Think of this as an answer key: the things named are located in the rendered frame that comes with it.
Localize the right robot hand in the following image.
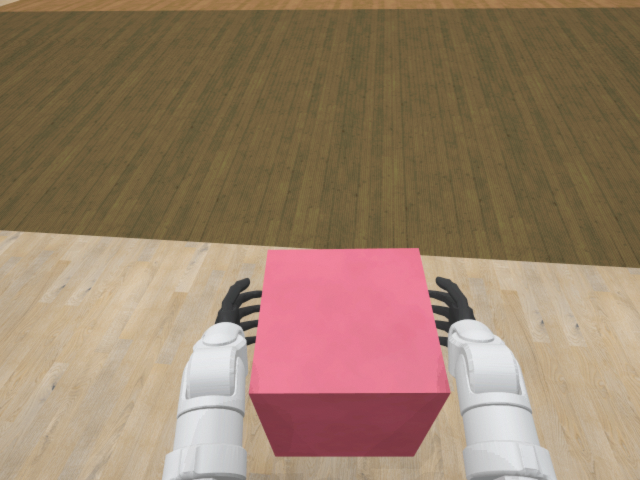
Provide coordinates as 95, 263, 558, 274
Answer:
428, 277, 476, 348

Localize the robot right forearm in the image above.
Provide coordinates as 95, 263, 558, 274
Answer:
448, 319, 557, 480

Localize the left robot hand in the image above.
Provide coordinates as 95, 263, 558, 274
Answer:
215, 278, 262, 345

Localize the robot left forearm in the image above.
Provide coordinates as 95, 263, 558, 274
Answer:
162, 322, 248, 480

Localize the carton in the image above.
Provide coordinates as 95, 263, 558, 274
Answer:
249, 248, 451, 457

